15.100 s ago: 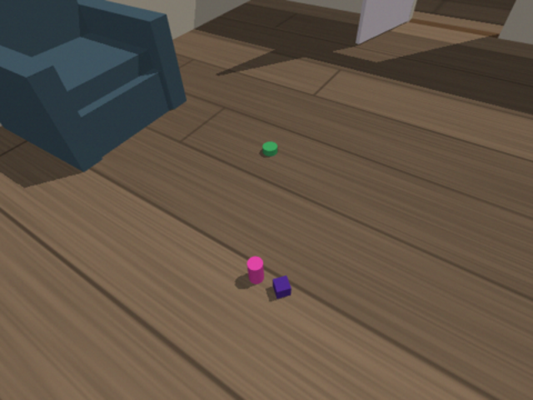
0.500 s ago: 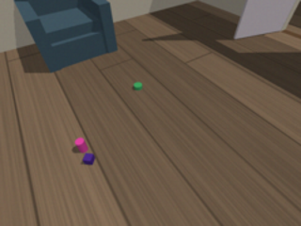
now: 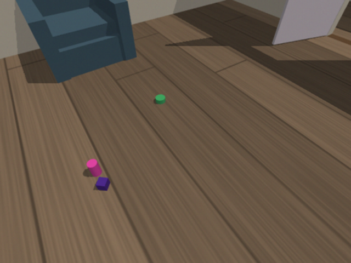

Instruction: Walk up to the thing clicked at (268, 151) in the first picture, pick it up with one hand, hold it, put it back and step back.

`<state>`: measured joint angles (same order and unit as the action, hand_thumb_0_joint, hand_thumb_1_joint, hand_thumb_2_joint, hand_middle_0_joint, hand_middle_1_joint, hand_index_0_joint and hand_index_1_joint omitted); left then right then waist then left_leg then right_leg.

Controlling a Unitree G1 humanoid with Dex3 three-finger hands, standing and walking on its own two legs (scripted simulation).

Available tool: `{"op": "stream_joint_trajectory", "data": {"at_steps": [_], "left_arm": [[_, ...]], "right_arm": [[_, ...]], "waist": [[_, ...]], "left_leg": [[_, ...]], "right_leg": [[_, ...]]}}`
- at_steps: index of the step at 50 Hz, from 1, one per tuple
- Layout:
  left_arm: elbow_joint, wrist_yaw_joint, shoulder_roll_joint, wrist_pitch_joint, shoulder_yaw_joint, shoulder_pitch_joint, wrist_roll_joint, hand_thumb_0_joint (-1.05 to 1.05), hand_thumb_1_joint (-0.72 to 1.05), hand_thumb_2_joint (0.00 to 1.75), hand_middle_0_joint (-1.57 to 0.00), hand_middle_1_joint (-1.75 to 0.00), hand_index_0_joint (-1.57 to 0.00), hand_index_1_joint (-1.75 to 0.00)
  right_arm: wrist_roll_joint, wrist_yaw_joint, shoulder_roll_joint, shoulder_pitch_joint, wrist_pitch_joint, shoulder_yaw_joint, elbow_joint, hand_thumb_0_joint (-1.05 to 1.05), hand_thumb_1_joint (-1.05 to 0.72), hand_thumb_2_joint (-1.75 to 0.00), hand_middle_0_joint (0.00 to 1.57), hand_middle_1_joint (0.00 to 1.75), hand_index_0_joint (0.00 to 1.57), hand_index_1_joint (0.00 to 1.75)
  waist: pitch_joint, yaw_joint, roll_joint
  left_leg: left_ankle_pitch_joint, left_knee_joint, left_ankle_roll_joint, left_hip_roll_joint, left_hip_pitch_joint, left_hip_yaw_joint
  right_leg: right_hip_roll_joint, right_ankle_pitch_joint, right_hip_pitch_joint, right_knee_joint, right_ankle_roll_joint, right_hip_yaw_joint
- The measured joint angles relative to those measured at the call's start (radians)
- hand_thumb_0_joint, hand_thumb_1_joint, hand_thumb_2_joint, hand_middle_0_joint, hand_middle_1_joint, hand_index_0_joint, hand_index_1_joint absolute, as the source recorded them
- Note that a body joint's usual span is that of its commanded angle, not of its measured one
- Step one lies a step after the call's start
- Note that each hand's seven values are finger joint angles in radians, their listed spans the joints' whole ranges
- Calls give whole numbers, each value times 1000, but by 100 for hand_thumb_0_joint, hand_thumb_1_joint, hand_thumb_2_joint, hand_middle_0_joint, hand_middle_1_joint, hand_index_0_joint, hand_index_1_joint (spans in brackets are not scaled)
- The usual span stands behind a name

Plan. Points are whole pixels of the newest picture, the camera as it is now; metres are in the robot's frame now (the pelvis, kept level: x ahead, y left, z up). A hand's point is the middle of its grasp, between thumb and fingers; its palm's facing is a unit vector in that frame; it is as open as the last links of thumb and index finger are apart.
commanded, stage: stand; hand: left
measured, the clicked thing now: (160, 99) +1.56 +0.20 -0.76
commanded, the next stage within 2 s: walk up in 0.44 s
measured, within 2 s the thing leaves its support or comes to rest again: neither
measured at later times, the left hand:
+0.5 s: hand out of the picture +0.07 +0.26 -0.16, palm faces +0.00 -0.94 -0.34, open 7.4 cm
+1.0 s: hand (68, 256) +0.19 +0.32 -0.16, palm faces +0.00 -0.94 -0.34, open 7.4 cm
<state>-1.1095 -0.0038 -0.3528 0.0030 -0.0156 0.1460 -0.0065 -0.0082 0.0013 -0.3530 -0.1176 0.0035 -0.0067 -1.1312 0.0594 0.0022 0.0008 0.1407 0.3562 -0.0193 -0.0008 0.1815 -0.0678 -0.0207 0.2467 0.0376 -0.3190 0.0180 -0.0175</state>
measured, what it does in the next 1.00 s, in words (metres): walks ahead: left foot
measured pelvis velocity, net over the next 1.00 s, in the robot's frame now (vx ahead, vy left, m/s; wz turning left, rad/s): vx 0.17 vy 0.04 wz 0.00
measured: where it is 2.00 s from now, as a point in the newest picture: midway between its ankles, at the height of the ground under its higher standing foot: (192, 193)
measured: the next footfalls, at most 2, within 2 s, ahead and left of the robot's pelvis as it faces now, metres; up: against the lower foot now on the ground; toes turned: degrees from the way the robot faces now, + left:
left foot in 0.80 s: +0.25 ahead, +0.15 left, +0.00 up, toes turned +4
right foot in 1.26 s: +0.44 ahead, -0.14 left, +0.00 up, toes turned -7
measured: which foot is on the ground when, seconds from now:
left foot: down 0.00-0.60, up 0.62-0.78, down 0.80-1.00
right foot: down 0.00-0.82, up 0.84-1.00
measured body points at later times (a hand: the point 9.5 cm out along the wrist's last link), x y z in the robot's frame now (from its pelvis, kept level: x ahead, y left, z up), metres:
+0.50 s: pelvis +0.01 +0.00 +0.00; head +0.02 +0.00 +0.45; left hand +0.07 +0.31 -0.13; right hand +0.09 -0.30 -0.13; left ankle +0.03 +0.13 -0.74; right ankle -0.05 -0.13 -0.74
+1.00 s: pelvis +0.17 +0.04 -0.01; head +0.17 +0.05 +0.44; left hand +0.19 +0.36 -0.14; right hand +0.26 -0.28 -0.11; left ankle +0.21 +0.15 -0.75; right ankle +0.16 -0.11 -0.68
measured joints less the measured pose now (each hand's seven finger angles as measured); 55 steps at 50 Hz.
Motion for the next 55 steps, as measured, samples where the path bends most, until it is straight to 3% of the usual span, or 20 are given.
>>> {"op": "stream_joint_trajectory", "data": {"at_steps": [22,26,28,30,31,34,36,39,40,41,42,44,47,50,55], "left_arm": [[8,3,-2,0,2,-5,0,0,91,90,-21,-30,-20,-30],[41,-36,-20,-11,-34,30,-17,1,90,90,-21,-30,-20,-30],[57,-45,-35,-20,-48,50,-23,1,90,90,-21,-30,-21,-30],[72,-46,-46,-40,-60,68,-26,1,90,90,-21,-30,-21,-30],[79,-45,-49,-50,-65,81,-28,0,90,90,-21,-30,-21,-30],[94,-43,-55,-59,-76,131,-33,0,90,90,-21,-30,-21,-30],[96,-42,-64,-58,-76,168,-32,0,90,90,-21,-30,-21,-30],[96,-42,-88,-48,-72,198,-26,0,90,90,-21,-30,-21,-30],[96,-44,-98,-43,-70,205,-21,1,90,90,-21,-30,-20,-30],[94,-43,-105,-36,-68,211,-15,1,90,90,-21,-30,-20,-30],[92,-41,-107,-28,-66,212,-10,1,90,90,-21,-30,-20,-30],[89,-37,-94,-11,-56,204,-3,1,91,90,-20,-30,-20,-30],[108,-45,-79,-16,-36,190,7,1,91,90,-20,-30,-20,-30],[135,-61,-78,-36,-34,177,9,1,91,90,-20,-30,-20,-30],[168,-87,-85,-40,-45,152,-4,1,91,90,-20,-30,-20,-30]], "right_arm": [[0,3,4,12,3,-3,10,0,-91,-90,20,30,21,30],[-20,-36,-1,-34,14,43,46,0,-91,-90,20,30,21,30],[-26,-48,-14,-56,16,61,63,0,-90,-90,21,30,21,30],[-26,-53,-34,-72,13,77,73,0,-90,-90,21,30,21,30],[-27,-52,-44,-80,8,83,72,0,-90,-90,21,30,21,30],[-28,-52,-65,-94,-2,91,66,1,-91,-90,20,30,21,30],[-27,-63,-73,-83,8,92,79,1,-91,-90,20,30,20,30],[-26,-76,-76,-54,29,96,121,1,-91,-90,20,30,20,30],[-26,-77,-73,-44,36,99,136,1,-91,-90,20,30,20,30],[-29,-76,-68,-35,45,104,152,1,-91,-90,20,30,20,30],[-36,-73,-63,-28,56,112,170,1,-91,-90,20,30,20,30],[-34,-65,-50,-31,68,118,199,0,-91,-90,20,30,20,30],[-13,-62,-34,-56,60,103,208,0,-91,-90,20,30,21,30],[-5,-60,-21,-94,62,88,212,0,-91,-90,20,30,21,30],[-7,-67,-21,-152,70,80,213,0,-90,-90,21,30,21,30]], "waist": [[-4,2,-1],[-42,10,-13],[-58,15,-15],[-55,19,2],[-56,21,13],[-58,49,24],[-42,63,19],[2,65,6],[19,65,-6],[33,65,-23],[46,62,-38],[51,42,-41],[35,28,-37],[16,18,-45],[-3,3,-46]], "left_leg": [[12,3,4,-5,-6,6],[163,99,42,-18,34,12],[174,134,44,-21,52,13],[177,199,43,-10,72,3],[209,262,46,-3,94,5],[281,396,42,0,165,36],[292,386,40,11,199,65],[213,280,48,33,234,84],[113,246,45,31,226,95],[7,234,42,21,211,109],[-8,253,42,10,205,125],[58,287,49,2,190,130],[82,222,62,6,111,138],[73,129,57,3,20,149],[97,41,51,0,-88,159]], "right_leg": [[-6,9,-6,0,4,5],[-16,214,54,-145,-46,6],[-16,237,76,-191,-62,8],[-5,150,62,-181,-51,-5],[1,128,45,-169,-29,-17],[-2,145,-26,-111,-21,-31],[-11,146,-77,-66,-19,-26],[-25,175,-130,-57,6,-34],[-37,205,-132,-94,10,-33],[-55,241,-113,-174,2,-28],[-71,261,-67,-305,-23,-7],[-27,280,54,-573,-59,78],[12,199,226,-768,-79,97],[-12,111,349,-730,-65,77],[-73,6,449,-511,-25,31]]}}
